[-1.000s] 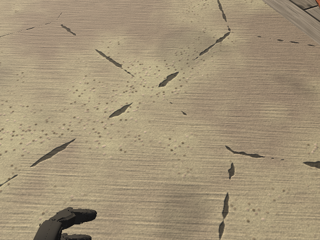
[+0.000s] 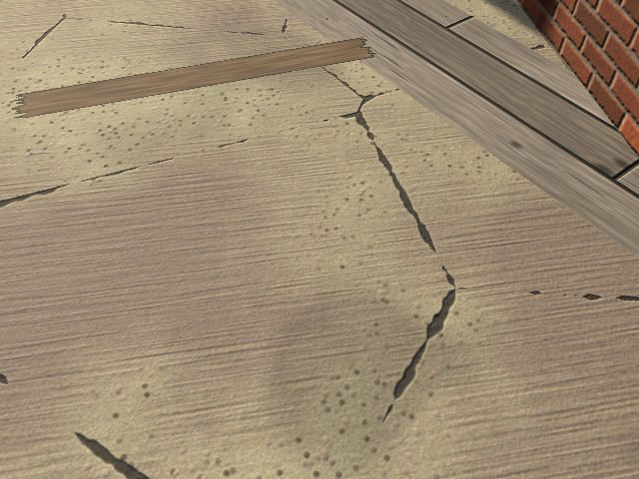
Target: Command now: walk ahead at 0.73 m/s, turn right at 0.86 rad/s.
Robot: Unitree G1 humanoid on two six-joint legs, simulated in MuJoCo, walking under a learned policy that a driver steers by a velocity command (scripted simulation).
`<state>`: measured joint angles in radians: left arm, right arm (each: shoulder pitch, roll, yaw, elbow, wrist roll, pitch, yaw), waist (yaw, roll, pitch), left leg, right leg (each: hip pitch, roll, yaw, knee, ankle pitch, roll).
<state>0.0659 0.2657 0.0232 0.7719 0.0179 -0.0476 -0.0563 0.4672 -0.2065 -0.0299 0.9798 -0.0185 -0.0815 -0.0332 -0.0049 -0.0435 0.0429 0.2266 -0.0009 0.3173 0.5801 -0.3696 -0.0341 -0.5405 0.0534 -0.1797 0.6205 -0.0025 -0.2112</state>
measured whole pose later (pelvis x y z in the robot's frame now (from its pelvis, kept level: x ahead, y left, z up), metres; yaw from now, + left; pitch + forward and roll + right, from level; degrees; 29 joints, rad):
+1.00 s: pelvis +0.33 +0.02 +0.04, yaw -20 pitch -1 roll -1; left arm 0.31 0.21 0.00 0.97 0.01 0.00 0.03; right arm 0.26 -0.23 -0.01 0.89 -0.01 0.01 0.00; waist -0.02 0.03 -0.01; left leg -0.31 -0.03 0.02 0.39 -0.07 0.05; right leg -0.13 0.06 0.04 0.43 -0.28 -0.03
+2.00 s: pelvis +0.54 +0.00 +0.02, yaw -19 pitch +1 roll +1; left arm 0.41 0.23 0.06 1.09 0.02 -0.10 -0.01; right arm 0.17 -0.26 -0.08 0.94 -0.04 -0.07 0.02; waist 0.01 -0.04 0.01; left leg -0.37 -0.01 0.10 0.62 -0.27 0.06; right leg -0.19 -0.02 0.07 1.06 -0.38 -0.11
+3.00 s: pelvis +1.21 -0.16 +0.02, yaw +14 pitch +0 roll +0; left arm 0.04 0.21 0.03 0.71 0.04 0.00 0.03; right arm 0.23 -0.29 -0.09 0.78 0.00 0.02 0.00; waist -0.06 -0.01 0.14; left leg -0.40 -0.21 0.00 0.48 -0.08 0.18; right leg -0.55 -0.06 0.07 1.22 -0.45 0.07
